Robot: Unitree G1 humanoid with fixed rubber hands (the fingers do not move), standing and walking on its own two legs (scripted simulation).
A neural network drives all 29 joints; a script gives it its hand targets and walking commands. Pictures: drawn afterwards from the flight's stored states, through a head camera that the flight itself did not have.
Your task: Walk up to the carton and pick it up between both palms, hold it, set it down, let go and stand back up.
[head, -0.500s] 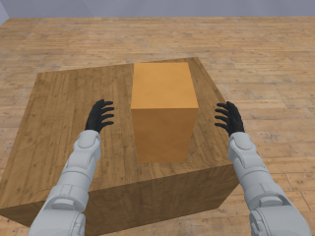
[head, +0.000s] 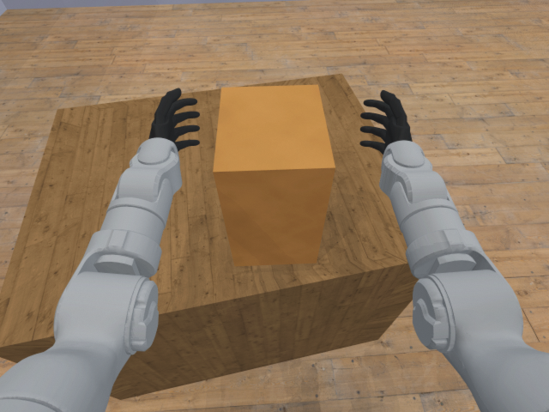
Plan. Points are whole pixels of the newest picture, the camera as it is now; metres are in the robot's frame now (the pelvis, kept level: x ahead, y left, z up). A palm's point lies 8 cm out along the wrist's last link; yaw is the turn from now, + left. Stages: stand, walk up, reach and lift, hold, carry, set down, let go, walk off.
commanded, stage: reach and lift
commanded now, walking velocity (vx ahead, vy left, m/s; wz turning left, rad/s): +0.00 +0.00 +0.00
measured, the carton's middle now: (273, 182) +0.50 +0.03 +0.00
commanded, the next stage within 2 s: none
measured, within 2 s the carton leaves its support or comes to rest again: neither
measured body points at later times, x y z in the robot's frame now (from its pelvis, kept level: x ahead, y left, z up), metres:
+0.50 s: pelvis +0.00 +0.00 +0.00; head +0.08 +0.01 +0.44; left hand +0.49 +0.23 +0.15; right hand +0.50 -0.14 +0.17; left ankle -0.01 +0.10 -0.75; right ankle +0.01 -0.11 -0.75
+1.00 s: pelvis +0.02 +0.00 +0.00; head +0.12 -0.02 +0.44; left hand +0.51 +0.19 +0.08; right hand +0.50 -0.18 +0.08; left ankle -0.01 +0.10 -0.75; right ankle +0.01 -0.11 -0.75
